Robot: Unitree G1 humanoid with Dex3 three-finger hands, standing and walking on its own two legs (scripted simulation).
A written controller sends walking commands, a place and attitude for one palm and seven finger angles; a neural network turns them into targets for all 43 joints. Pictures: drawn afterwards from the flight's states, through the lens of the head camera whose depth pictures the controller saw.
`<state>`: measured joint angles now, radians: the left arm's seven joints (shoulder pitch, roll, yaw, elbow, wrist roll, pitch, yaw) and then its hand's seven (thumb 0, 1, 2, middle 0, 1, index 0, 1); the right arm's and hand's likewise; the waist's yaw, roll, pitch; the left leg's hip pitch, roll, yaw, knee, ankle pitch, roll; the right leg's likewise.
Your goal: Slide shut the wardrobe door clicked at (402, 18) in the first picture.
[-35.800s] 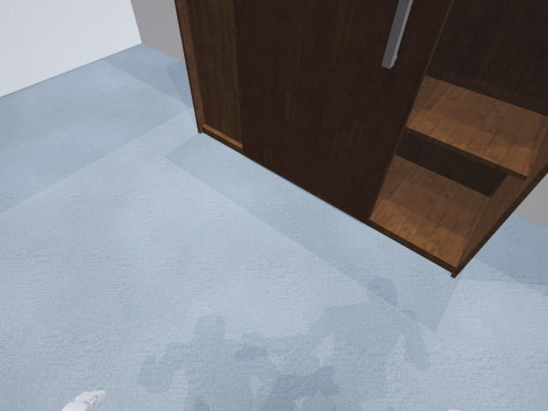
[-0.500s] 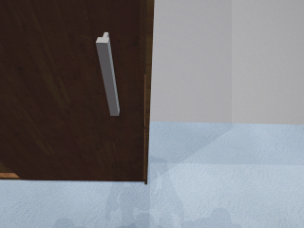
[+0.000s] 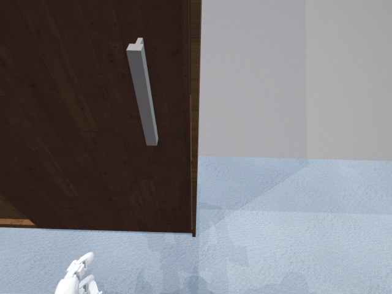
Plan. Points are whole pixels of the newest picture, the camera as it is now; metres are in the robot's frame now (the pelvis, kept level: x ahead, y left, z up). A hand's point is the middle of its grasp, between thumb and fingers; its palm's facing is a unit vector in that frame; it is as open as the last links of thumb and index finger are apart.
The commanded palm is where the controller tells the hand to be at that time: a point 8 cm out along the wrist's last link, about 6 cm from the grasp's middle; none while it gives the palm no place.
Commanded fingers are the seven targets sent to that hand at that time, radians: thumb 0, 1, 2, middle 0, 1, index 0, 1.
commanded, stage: raise the hand with hooked fingers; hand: left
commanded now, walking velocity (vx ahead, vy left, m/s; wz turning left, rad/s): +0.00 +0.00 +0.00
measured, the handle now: (146, 97) +0.51 +0.14 +0.14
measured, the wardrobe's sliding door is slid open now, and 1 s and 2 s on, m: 0.00 0.00 0.00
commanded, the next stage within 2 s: move the hooked fingers beside the handle in 1.96 s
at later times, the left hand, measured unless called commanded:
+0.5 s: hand (95, 261) +0.18 +0.19 +0.02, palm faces +0.02 -1.00 -0.08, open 9.9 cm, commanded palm +0.15 +0.25 +0.03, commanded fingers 0.00 0.13 0.57 -0.25 -0.80 -0.25 -0.80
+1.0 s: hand (59, 217) +0.23 +0.25 +0.09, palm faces +0.05 -1.00 -0.07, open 12.9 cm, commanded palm +0.19 +0.30 +0.11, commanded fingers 0.00 -0.45 0.32 -0.30 -1.17 -0.30 -1.17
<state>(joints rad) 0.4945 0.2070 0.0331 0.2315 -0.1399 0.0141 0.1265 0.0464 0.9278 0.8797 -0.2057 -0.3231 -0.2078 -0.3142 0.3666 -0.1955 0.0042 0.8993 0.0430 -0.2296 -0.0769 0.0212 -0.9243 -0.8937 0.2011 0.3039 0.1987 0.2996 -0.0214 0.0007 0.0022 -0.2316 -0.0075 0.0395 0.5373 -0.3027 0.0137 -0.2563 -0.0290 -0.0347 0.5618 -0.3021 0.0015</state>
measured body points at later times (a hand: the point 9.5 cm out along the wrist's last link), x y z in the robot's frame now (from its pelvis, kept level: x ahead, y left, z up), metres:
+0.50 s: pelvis -0.02 -0.02 -0.05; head +0.02 -0.01 +0.40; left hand +0.17 +0.25 +0.03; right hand +0.19 -0.23 -0.11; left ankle -0.01 +0.11 -0.73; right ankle +0.00 -0.12 -0.73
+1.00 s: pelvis -0.01 +0.00 -0.02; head +0.00 +0.01 +0.43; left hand +0.22 +0.30 +0.10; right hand +0.17 -0.24 -0.07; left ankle -0.01 +0.11 -0.73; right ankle +0.00 -0.12 -0.73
